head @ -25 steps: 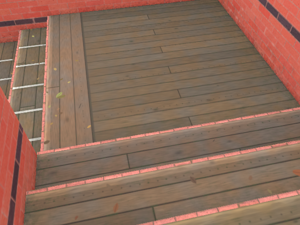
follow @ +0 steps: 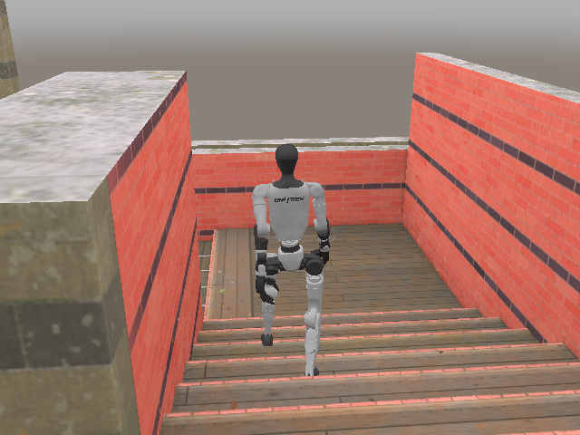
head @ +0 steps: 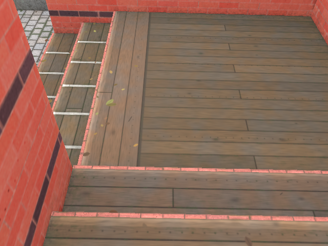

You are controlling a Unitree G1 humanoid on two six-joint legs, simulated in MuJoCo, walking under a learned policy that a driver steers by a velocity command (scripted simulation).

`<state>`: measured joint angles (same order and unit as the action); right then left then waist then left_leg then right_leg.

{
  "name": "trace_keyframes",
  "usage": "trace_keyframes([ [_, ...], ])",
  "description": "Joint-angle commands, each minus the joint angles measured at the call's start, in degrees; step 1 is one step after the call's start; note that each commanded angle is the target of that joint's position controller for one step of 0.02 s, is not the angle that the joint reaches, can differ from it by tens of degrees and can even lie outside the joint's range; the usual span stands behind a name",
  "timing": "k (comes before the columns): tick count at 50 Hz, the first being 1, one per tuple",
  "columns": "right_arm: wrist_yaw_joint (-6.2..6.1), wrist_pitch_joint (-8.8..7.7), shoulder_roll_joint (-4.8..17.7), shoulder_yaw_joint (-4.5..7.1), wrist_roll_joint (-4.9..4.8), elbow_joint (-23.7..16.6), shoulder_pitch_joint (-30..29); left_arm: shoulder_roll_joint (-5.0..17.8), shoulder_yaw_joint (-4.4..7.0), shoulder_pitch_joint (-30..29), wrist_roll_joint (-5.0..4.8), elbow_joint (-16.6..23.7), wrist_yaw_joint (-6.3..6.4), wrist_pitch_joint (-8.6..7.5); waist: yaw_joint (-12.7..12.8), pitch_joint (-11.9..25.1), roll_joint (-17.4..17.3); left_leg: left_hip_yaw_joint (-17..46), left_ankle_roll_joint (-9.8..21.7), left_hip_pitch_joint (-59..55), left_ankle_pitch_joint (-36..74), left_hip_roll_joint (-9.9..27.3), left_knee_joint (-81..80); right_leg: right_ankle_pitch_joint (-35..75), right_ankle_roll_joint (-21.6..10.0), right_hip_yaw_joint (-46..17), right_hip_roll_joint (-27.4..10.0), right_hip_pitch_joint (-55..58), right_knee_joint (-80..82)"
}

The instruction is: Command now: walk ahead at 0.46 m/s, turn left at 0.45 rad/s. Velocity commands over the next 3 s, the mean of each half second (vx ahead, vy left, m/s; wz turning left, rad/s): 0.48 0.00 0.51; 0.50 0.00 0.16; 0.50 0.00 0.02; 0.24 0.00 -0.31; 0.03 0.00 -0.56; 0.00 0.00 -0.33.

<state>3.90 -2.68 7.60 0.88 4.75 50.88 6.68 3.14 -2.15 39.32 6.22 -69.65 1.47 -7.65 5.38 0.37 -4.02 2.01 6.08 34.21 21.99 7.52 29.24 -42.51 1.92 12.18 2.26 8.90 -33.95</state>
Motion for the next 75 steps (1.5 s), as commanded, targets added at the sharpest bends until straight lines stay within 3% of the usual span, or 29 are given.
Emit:
trace_keyframes([
  [1, -0.02, -0.46, 2.1, -0.63, 0.28, -5.4, -12.2, 7.4, 1.05, 8.8, -0.58, -0.9, 1.17, 1.49, 2.9, -14.4, 4.2, -2.4, -1.0, 2.3, -4.8, 0.1, -6.7, 42.8, -9.8, -8.0, -14.0, -7.3, 5.5],
  [5, -1.84, -2.81, 13.9, 4.50, -1.78, 5.5, 19.1, 14.2, 2.72, 1.2, 2.44, 2.5, -3.13, 3.22, -10.8, -0.8, 0.6, -8.3, 1.9, -45.0, 0.2, -5.0, -0.3, 56.4, -4.7, -3.3, -11.5, -25.0, -25.1],
  [6, -0.87, -2.50, 19.7, 6.09, -2.10, 10.0, 38.8, 5.3, 0.33, 12.0, 1.88, 1.4, -5.75, 2.74, -12.9, 18.7, -8.2, 2.9, 14.8, -81.4, 23.4, 4.0, 16.8, 25.2, 0.4, -2.6, -6.7, -44.0, -52.8],
  [7, 0.01, -2.98, 19.3, 5.28, -1.47, 14.1, 47.3, 7.7, 0.22, 1.6, -1.14, 8.3, -8.23, 1.65, -19.1, 30.8, -9.2, 25.5, 24.3, -93.5, 20.7, 14.8, 9.5, -5.3, 2.2, -8.3, 1.7, -57.3, -75.1],
  [9, -1.28, -3.62, 14.0, 4.57, -1.20, 13.5, 36.5, 12.7, 2.20, -20.6, -4.31, 15.6, -6.11, -0.69, -19.7, 5.5, 3.1, 22.3, 16.3, -62.9, -7.0, 10.8, -1.5, 2.4, -1.6, -13.8, -5.3, -69.4, -71.7],
  [12, 0.15, -2.97, 10.2, 2.06, -0.47, 9.3, 20.4, 9.8, 2.15, -20.1, -1.77, 17.9, -2.77, 1.22, -5.9, -8.5, 2.7, 21.2, 16.8, -16.6, -31.6, 8.5, -9.7, 6.2, -5.3, -15.4, -9.5, -52.7, -55.4],
  [13, -0.86, -4.63, 4.5, -0.18, -0.67, 6.4, 13.8, 5.9, 1.03, -16.6, 0.07, 18.0, -1.60, 1.86, -2.2, -7.6, 5.9, 19.8, 14.1, -6.6, -39.5, 5.2, -13.6, 24.1, -7.0, -20.7, -12.6, -47.6, -40.6],
  [17, -0.52, -6.93, 9.5, -0.26, 1.24, 2.0, 8.3, 6.8, -0.55, -14.9, -1.07, 19.4, -2.65, 2.98, 1.1, -4.1, 1.2, 7.7, 11.0, 20.2, -35.9, -4.5, -7.2, 50.2, -4.3, -11.7, -9.2, -23.2, -28.7],
  [25, -2.11, -4.67, 8.2, -1.51, -0.19, 8.6, 31.9, 13.0, -0.77, -42.4, -0.05, 27.6, -3.76, 4.38, -14.9, -7.1, 1.1, 21.6, 9.5, -14.9, -49.7, -2.3, 16.4, 59.6, -0.4, -14.7, -8.3, -40.5, 13.9],
  [28, -2.58, -1.69, 11.1, -0.97, -0.96, 9.6, 29.9, 16.3, 1.12, -36.1, -2.95, 23.5, -3.09, 2.64, -11.8, -6.1, 3.5, 21.4, 5.1, -18.6, -44.1, -3.8, 29.5, 70.0, -4.3, -12.6, -9.0, -29.4, 25.7],
  [31, 3.34, -1.99, 4.9, -2.10, -0.32, 8.9, 40.0, 25.4, 5.55, 3.5, -3.06, 12.5, -6.69, 2.14, 1.6, 25.6, 21.4, 4.1, -5.8, 24.6, -72.6, -17.3, 90.3, 90.3, -28.0, -31.8, -26.6, 39.6, -5.8],
  [34, -0.55, -2.75, 9.3, -1.11, -2.14, 0.9, 19.3, 15.1, 3.42, -8.3, -0.19, 12.4, -6.12, 2.39, 1.6, 0.8, 1.1, 6.7, -2.3, 43.1, -45.4, -8.1, 84.5, 28.9, -19.3, -33.5, -23.2, 5.9, 11.9],
  [37, -0.62, -1.10, 2.4, -3.60, 2.68, -0.3, 19.2, 5.4, 0.07, -22.3, -1.12, 14.6, -2.19, -0.47, -8.2, -6.4, 4.0, 8.2, 1.2, 23.4, -24.1, 1.9, 55.3, 28.3, -17.8, -25.1, -16.4, -28.3, 19.2],
  [39, -0.13, -1.90, 4.5, -2.27, 1.57, -2.3, 10.5, 8.8, 0.56, -23.1, -3.27, 14.2, -1.12, -3.29, -4.9, -3.3, 5.9, -1.0, -0.5, 4.8, -7.9, -0.2, 28.5, 34.8, -17.8, -14.7, -10.0, -38.1, 20.8],
  [43, 1.97, -1.40, 5.3, -2.40, 1.74, -4.0, 9.6, 18.5, 2.59, -12.7, -1.10, 9.3, -3.65, -2.57, -6.3, -2.8, 4.9, -0.5, -3.1, 2.7, -11.8, -3.4, 29.0, 56.5, -18.8, -19.5, -15.3, -30.3, 11.6],
  [47, -0.31, -1.76, 4.4, -3.08, 2.30, -6.5, -5.8, 7.2, 1.01, 10.6, -1.77, 0.7, 1.29, -0.92, 6.3, -5.7, 4.1, 9.2, -5.0, 51.9, -4.9, 1.0, 7.9, 42.4, -16.8, -31.0, -18.3, 19.0, -0.7],
  [53, 1.18, -0.71, 8.5, -2.84, 0.90, -7.5, -10.7, 11.0, 0.71, -5.0, -0.88, 8.0, -2.95, -0.54, -0.7, -9.5, 5.2, -3.6, -1.0, -7.0, 8.7, -2.1, 8.1, 22.8, -15.2, -21.2, -9.4, -40.3, 4.1],
  [54, -0.52, -1.09, 7.5, -2.03, -8.02, -8.1, -17.1, 14.7, 2.94, -3.2, -8.71, 8.3, -1.28, 0.27, 2.9, -12.5, 0.5, -5.2, -4.1, -7.4, 7.4, -3.4, 1.8, 28.2, -13.1, -21.7, -10.1, -34.5, 4.3],
  [56, -1.94, -2.26, 8.0, -1.99, -7.05, -6.9, -17.3, 13.4, 2.88, 2.1, -5.99, 6.3, 0.86, 2.27, 5.9, -15.4, 2.5, -3.3, -6.1, -3.7, 1.4, -1.9, -9.4, 34.3, -11.2, -20.4, -8.2, -18.4, -3.0],
  [57, -0.01, -1.04, 7.9, -3.32, 2.86, -5.1, -12.8, 12.7, 2.31, 3.1, -2.65, 4.7, -0.30, 1.38, 3.2, -8.7, 8.6, -2.2, -3.1, -3.9, -3.7, -0.6, -14.4, 41.3, -10.7, -21.9, -9.5, -9.7, -8.9],
  [59, -0.72, -1.96, 13.9, 0.90, 0.52, 3.6, 10.5, 13.3, 2.34, 1.9, -0.48, 3.9, -3.26, 2.96, -5.5, -1.6, 1.6, -4.7, 0.5, -30.2, 9.8, -0.2, -17.0, 50.6, -7.2, -18.6, -8.3, -15.2, -29.4],
  [61, 0.39, -1.59, 19.1, 3.10, -2.34, 7.8, 34.9, 5.4, 0.49, 17.0, 1.20, 2.5, -8.81, 4.22, -8.4, 30.5, -15.9, 8.8, 20.6, -90.8, 34.7, 13.0, 16.6, -3.8, -0.9, -11.9, -0.7, -48.6, -77.3],
  [62, 0.41, -1.77, 17.5, 3.23, -1.14, 10.8, 38.0, 11.7, 1.65, -1.4, -1.16, 11.0, -8.97, 2.79, -16.3, 26.2, -7.9, 20.6, 20.2, -89.8, 6.9, 15.4, 6.3, -6.0, -1.3, -12.6, 0.7, -67.1, -85.6],
  [64, -0.03, -2.70, 10.4, 1.48, 0.15, 7.4, 21.9, 14.4, 2.27, -16.6, -3.41, 16.1, -5.76, 1.17, -12.4, 5.1, 9.3, 15.8, 14.1, -52.7, -20.8, 15.2, -8.2, 8.7, -4.9, -13.8, -8.1, -67.2, -72.9],
  [67, -0.88, -5.27, 1.3, -1.72, -1.91, 4.1, 8.9, 7.7, 1.19, -15.7, 0.31, 18.1, -3.05, 2.26, -0.5, -4.8, 5.7, 13.7, 12.8, -14.4, -28.4, 11.3, -15.4, 25.0, -9.6, -20.5, -14.1, -49.9, -45.5],
  [68, -3.74, -4.78, 14.9, 2.98, -5.80, 6.2, 10.4, 8.5, 2.61, -16.8, -6.69, 17.5, -1.35, 4.40, 1.0, -8.0, 2.6, 9.9, 10.7, -9.1, -10.4, 10.1, -16.2, 26.0, -5.1, -15.4, -9.5, -42.6, -34.1],
  [72, -4.26, -3.78, 13.9, 3.58, -5.88, 5.8, 8.3, 8.1, 2.88, -8.7, -5.85, 14.2, -2.06, 6.39, 4.1, 2.5, -2.5, -1.9, 5.4, -3.7, 1.3, 4.3, -8.2, 46.6, -2.6, -10.3, -5.2, -18.8, -24.9],
  [73, 0.12, -5.60, 5.4, -0.11, 2.57, 1.5, 5.5, 7.5, 1.56, -4.3, 2.81, 13.1, -5.12, 4.63, 4.3, -5.0, -1.1, -1.0, 7.6, 4.8, -17.6, 2.4, -7.2, 44.6, -4.9, -12.9, -8.1, -20.3, -29.4],
  [75, 0.19, -5.38, 6.4, 0.47, 0.57, 4.5, 15.6, 12.0, 3.75, -12.7, 3.39, 15.2, -5.78, 3.31, -1.5, -6.3, 0.2, 2.4, 8.9, -8.4, -34.6, 2.8, -3.3, 41.2, -6.4, -11.6, -7.5, -31.9, -26.1],
])
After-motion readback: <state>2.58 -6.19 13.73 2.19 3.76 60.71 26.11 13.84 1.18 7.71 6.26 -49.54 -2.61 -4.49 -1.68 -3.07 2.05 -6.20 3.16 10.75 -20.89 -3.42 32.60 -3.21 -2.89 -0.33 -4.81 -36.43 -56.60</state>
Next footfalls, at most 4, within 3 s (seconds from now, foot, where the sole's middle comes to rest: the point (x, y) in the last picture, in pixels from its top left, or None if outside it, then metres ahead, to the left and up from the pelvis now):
0.10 left None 0.24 0.14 -0.85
0.58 right None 0.59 -0.03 -1.00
1.18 left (123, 194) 0.92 0.33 -1.15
1.56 right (154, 169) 1.12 0.18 -1.15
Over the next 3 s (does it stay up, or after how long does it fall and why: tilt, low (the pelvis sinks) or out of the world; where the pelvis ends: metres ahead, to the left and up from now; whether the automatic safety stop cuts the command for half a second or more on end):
stays up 1.29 0.21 -0.53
